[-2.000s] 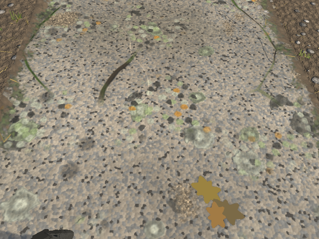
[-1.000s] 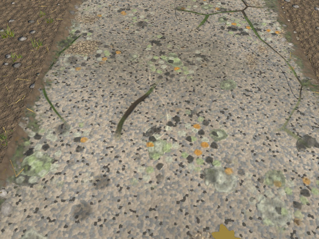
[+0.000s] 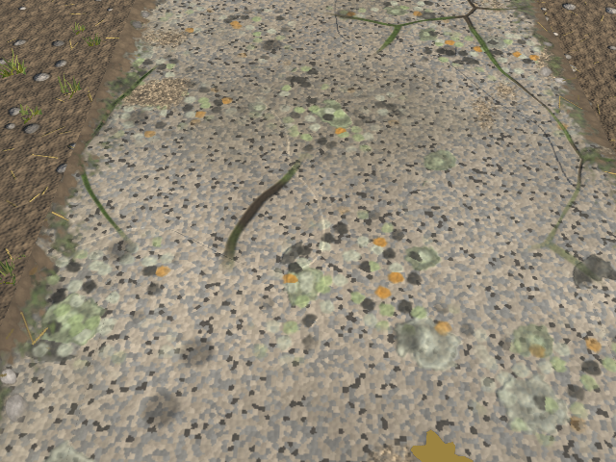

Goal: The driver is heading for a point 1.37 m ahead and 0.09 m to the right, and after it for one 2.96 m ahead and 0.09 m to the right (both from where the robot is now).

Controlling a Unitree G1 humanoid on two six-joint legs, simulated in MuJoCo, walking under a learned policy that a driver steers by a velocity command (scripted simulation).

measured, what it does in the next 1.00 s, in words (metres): walks ahead: right foot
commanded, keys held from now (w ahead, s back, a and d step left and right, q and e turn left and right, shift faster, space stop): shift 0.46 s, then w+shift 0.54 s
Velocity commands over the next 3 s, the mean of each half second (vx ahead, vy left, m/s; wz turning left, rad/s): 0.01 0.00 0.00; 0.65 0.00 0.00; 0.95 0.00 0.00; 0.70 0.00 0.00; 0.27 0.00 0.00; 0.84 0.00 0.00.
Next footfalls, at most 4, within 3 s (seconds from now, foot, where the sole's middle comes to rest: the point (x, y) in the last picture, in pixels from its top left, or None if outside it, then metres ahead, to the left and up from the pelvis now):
0.78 right None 0.17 -0.17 -0.77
1.26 left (318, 406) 0.63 0.01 -0.77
1.74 right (371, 248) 1.09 -0.15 -0.77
2.16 left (304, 185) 1.34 0.04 -0.77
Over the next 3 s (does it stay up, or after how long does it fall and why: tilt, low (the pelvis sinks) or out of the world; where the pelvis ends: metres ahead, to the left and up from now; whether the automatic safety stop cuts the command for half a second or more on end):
stays up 1.48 0.00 -0.01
